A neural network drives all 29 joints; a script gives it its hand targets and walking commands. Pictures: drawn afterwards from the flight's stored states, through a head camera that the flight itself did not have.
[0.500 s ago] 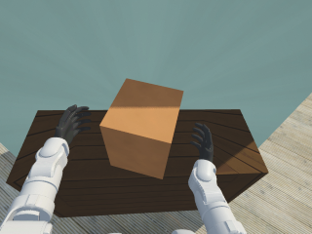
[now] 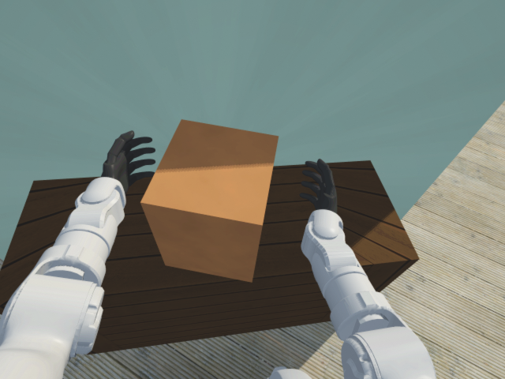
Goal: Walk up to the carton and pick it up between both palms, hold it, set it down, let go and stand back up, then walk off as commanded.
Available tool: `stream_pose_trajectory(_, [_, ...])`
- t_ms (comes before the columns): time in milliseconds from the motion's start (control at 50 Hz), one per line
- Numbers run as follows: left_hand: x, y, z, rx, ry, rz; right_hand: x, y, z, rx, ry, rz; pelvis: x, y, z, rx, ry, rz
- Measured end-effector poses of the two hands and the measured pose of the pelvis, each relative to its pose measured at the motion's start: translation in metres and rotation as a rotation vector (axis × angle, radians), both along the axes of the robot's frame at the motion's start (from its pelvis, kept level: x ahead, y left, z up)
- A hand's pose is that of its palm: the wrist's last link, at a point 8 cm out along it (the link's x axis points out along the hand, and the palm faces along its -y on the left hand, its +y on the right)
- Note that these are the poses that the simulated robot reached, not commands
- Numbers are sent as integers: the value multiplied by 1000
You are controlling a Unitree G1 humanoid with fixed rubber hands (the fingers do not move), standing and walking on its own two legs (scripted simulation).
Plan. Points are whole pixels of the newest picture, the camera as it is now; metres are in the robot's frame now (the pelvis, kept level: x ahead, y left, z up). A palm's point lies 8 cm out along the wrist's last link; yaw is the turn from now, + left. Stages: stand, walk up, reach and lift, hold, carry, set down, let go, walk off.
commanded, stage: reach and lift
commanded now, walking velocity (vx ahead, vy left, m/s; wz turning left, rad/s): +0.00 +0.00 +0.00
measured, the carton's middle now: (218, 204) +0.46 +0.03 -0.07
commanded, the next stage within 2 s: none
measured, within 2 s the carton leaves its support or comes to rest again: neither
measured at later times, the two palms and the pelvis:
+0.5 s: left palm (128, 165) +0.48 +0.19 +0.04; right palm (316, 197) +0.40 -0.15 +0.02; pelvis +0.01 +0.01 -0.01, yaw +0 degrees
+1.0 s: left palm (123, 192) +0.48 +0.22 -0.04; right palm (301, 229) +0.39 -0.14 -0.06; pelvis +0.01 +0.05 -0.03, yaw -2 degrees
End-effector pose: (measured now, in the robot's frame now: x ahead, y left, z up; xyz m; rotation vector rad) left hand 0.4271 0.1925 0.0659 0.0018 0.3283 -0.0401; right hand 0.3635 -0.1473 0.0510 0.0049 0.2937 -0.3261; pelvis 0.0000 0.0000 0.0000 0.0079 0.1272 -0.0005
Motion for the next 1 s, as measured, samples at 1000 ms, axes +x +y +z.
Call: stream_pose_trajectory(1000, [53, 26, -107, 120, 37, -53, 23, 11, -112, 50, 65, -50, 7, 47, -30, -65, 431, -10])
